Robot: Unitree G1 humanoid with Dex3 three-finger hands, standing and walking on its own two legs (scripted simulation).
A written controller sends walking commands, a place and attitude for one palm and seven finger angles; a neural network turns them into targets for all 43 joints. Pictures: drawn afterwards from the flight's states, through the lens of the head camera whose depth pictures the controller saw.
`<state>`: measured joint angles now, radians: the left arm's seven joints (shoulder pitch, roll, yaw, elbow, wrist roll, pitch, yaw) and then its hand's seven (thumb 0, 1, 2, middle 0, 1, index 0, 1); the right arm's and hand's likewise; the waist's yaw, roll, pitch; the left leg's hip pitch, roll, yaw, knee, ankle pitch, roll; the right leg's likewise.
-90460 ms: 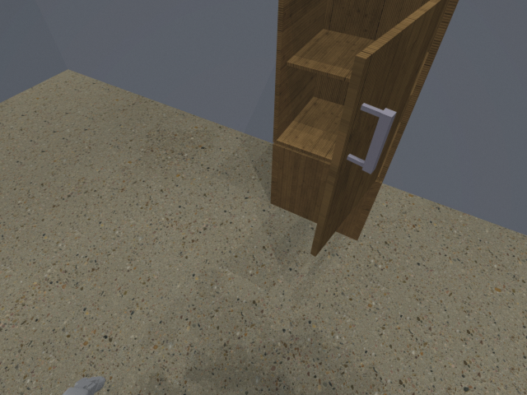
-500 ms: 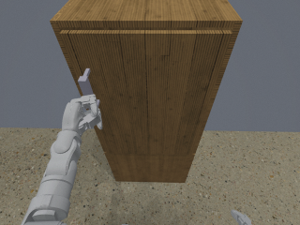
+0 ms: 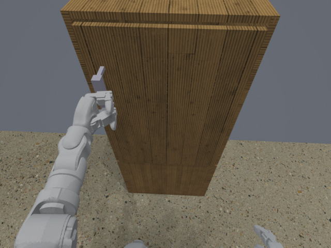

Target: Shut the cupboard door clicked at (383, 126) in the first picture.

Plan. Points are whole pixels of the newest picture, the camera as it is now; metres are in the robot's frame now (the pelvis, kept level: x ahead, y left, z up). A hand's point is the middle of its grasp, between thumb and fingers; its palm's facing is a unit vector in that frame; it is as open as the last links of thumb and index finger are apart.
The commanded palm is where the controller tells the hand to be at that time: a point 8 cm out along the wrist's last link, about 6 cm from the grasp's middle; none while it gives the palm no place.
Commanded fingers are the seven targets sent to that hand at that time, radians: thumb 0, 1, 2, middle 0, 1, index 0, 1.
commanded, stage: push the door shut along its arc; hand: left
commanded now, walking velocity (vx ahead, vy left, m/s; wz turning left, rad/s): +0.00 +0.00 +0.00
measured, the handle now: (105, 94) +0.48 +0.17 +0.11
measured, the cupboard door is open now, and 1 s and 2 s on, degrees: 0 0 0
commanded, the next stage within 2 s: pull the fist back off the door in 0.32 s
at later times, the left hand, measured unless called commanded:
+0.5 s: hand (113, 114) +0.41 +0.14 +0.11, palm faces -0.11 -0.99 -0.01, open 3.3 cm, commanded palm +0.43 +0.17 +0.11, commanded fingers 0.00 0.90 0.90 -1.30 -1.50 -1.30 -1.50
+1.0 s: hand (124, 117) +0.40 +0.11 +0.11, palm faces -0.01 -1.00 -0.02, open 3.1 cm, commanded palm +0.37 +0.16 +0.11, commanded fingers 0.00 0.90 0.90 -1.30 -1.50 -1.30 -1.50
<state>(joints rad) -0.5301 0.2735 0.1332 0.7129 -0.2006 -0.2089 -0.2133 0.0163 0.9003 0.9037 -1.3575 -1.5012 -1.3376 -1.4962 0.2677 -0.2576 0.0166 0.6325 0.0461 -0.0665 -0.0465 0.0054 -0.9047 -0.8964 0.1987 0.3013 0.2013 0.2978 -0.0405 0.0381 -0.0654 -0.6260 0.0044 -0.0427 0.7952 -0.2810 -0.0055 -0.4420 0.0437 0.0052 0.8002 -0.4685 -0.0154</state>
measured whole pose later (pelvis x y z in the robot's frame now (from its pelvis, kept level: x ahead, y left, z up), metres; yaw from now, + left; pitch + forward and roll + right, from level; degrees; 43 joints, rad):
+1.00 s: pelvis -0.08 +0.01 -0.03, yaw -3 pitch +8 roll -2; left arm -0.81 0.32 0.24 1.02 -0.13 -0.27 -0.03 0.02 0.90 0.90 -1.31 -1.50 -1.30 -1.50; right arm 0.40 -0.27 0.01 0.67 0.02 -0.11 -0.01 0.01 -0.90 -0.90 0.20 0.30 0.20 0.30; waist -0.14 0.05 -0.07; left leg -0.85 0.01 -0.05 0.91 -0.32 0.01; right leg -0.71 0.07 0.03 0.95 -0.39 0.00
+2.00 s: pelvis +0.03 +0.00 +0.02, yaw -1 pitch +1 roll +0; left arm 0.21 0.29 0.16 -0.21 -0.19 0.03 -0.11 0.02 0.90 0.90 -1.24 -1.43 -1.23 -1.42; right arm 0.20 -0.24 0.04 0.53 0.05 -0.07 -0.07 0.01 -0.90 -0.90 0.20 0.30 0.20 0.30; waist 0.04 0.06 -0.08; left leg -0.41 -0.01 -0.04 0.69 -0.29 -0.01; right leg -0.23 0.03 0.01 0.66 -0.46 -0.02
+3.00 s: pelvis +0.04 +0.00 +0.04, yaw -2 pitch -3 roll +0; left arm 0.46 0.35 0.34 -0.37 -0.08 -0.07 0.10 0.01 0.89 0.90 -0.22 -0.31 -0.21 -0.30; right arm 0.18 -0.22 0.02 0.62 0.02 -0.07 -0.08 0.01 -0.90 -0.90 0.20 0.30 0.20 0.30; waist 0.07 0.06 -0.01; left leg -0.21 -0.01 -0.02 0.46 -0.21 0.01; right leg -0.03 0.02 0.04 0.42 -0.34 -0.01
